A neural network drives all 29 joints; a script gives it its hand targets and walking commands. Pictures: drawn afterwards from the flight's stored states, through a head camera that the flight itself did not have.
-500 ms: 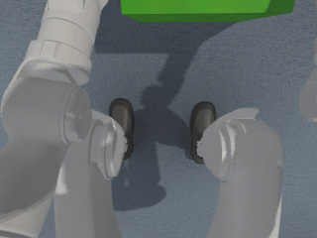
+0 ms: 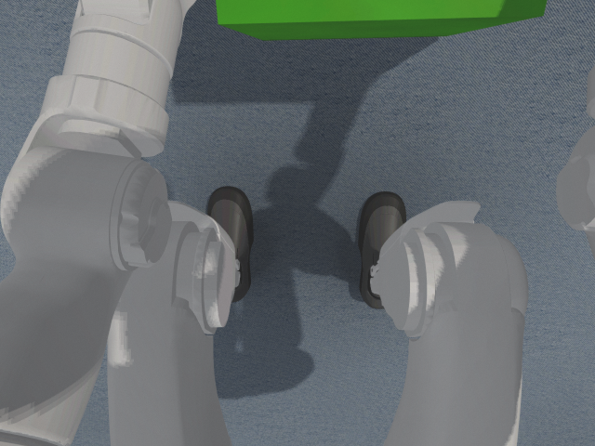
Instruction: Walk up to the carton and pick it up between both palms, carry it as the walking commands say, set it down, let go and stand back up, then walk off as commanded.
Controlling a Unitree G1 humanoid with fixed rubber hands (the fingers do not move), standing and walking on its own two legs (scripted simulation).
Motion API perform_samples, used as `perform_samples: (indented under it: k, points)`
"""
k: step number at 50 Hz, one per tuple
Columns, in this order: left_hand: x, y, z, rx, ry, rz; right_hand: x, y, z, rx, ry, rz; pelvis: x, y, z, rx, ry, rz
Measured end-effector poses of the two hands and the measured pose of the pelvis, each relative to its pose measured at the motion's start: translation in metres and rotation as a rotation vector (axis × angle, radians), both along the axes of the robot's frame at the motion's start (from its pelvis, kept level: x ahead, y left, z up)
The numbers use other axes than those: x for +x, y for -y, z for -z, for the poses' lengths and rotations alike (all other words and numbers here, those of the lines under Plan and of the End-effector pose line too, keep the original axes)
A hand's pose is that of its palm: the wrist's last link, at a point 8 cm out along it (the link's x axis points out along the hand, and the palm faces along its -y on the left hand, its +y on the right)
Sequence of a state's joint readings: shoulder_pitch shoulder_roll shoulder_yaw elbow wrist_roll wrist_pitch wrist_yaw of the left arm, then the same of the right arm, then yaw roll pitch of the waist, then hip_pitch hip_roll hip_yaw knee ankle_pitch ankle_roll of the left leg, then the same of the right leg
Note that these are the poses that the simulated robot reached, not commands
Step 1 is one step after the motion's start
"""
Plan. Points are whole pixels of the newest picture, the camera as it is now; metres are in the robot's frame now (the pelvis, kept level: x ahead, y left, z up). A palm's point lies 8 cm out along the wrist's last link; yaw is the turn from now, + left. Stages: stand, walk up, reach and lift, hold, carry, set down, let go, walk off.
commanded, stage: reach and lift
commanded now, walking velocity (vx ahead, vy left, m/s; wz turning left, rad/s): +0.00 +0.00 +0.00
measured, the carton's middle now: out of the picture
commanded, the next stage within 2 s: none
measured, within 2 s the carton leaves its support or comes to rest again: neither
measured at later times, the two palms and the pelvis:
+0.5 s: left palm out of the picture +0.56 +0.10 -0.14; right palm out of the picture +0.58 -0.23 -0.12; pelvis -0.01 +0.00 +0.01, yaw -1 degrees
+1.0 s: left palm out of the picture +0.55 +0.10 -0.08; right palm out of the picture +0.56 -0.23 -0.06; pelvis -0.01 +0.00 +0.05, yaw -2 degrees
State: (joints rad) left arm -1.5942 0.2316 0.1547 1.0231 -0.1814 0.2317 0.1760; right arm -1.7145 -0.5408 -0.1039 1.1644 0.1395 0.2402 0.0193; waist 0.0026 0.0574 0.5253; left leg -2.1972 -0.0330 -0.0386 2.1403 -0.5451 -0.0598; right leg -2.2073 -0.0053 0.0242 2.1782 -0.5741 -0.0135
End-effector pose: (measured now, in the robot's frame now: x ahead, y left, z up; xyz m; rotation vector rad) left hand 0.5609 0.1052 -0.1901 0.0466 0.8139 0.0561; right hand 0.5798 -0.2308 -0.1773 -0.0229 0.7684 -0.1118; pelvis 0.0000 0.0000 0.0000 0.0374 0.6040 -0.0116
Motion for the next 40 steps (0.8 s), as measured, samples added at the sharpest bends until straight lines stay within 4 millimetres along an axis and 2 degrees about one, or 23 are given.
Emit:
perform_samples:
  k: [13, 27, 40]
  points:
    - [0.002, 0.002, -0.045, 0.009, 0.02, 0.006, 0.005, -0.002, -0.054, -0.072, 0.045, -0.028, -0.007, -0.002, -0.004, -0.002, 0.08, 0.008]
    - [0.001, 0.005, -0.057, 0.017, 0.006, 0.004, -0.003, -0.001, -0.061, -0.087, 0.021, 0.003, -0.008, -0.005, -0.01, -0.007, 0.095, 0.021]
    - [0.001, 0.008, -0.101, -0.017, 0.039, -0.032, -0.007, 0.003, -0.105, -0.088, 0.054, 0.016, -0.013, -0.004, -0.028, -0.004, 0.141, 0.03]
